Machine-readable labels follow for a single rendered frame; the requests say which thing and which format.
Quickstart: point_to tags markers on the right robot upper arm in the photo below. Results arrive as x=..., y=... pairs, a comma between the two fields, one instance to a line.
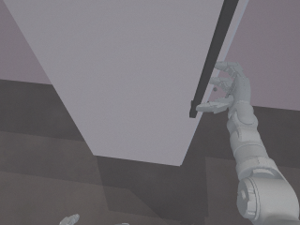
x=267, y=201

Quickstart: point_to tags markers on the handle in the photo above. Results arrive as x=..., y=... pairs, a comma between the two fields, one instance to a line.
x=223, y=24

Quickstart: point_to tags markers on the fridge door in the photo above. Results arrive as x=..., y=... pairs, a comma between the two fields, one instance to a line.
x=126, y=70

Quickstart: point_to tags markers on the robot right hand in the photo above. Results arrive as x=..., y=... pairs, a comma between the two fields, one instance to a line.
x=239, y=89

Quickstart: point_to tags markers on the right robot forearm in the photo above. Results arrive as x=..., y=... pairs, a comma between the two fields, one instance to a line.
x=247, y=147

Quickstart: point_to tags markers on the robot left hand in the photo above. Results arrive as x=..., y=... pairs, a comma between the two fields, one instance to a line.
x=70, y=220

